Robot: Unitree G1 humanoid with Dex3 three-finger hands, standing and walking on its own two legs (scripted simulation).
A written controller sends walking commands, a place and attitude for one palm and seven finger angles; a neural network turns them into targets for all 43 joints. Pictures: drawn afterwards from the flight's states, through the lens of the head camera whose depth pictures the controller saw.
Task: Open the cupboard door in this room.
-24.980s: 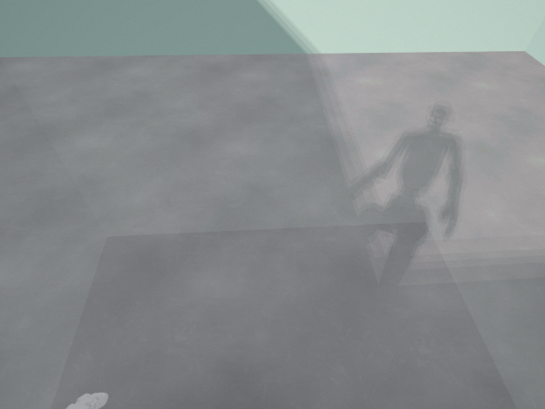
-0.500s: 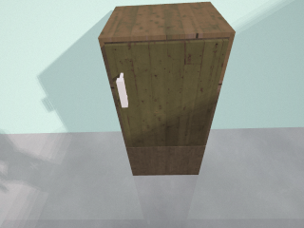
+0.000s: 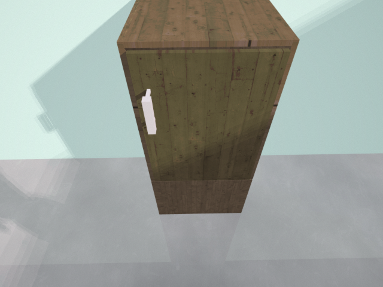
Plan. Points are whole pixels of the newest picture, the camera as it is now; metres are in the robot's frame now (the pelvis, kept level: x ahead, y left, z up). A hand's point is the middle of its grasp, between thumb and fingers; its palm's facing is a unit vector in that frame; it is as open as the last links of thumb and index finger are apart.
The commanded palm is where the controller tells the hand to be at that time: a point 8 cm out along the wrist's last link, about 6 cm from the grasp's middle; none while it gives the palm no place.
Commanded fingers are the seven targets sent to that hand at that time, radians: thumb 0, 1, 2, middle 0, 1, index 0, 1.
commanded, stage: look again from close up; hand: left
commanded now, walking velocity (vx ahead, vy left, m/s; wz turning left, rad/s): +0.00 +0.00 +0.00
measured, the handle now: (150, 111) +0.58 +0.15 +0.03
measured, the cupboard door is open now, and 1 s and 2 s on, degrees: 0 0 0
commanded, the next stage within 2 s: raise the hand with hooked fingers in 0.26 s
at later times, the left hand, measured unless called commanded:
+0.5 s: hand (106, 274) +0.17 +0.19 -0.07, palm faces +0.28 -0.95 -0.13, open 7.4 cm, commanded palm +0.12 +0.24 -0.06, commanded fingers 0.00 0.71 0.82 -0.21 -0.42 -0.21 -0.42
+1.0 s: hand (93, 257) +0.19 +0.21 -0.03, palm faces +0.05 -1.00 -0.06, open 9.9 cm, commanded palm +0.16 +0.28 -0.03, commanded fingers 0.00 0.13 0.57 -0.25 -0.80 -0.25 -0.80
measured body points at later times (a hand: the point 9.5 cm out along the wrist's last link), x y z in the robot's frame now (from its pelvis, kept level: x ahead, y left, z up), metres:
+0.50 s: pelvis +0.01 +0.00 -0.01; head +0.02 -0.01 +0.44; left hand +0.15 +0.24 -0.06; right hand +0.09 -0.24 -0.14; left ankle -0.02 +0.11 -0.74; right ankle +0.03 -0.08 -0.74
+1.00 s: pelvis -0.02 +0.01 -0.09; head +0.05 +0.02 +0.36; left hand +0.18 +0.27 -0.02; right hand +0.20 -0.18 -0.16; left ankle -0.02 +0.11 -0.74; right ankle +0.03 -0.08 -0.74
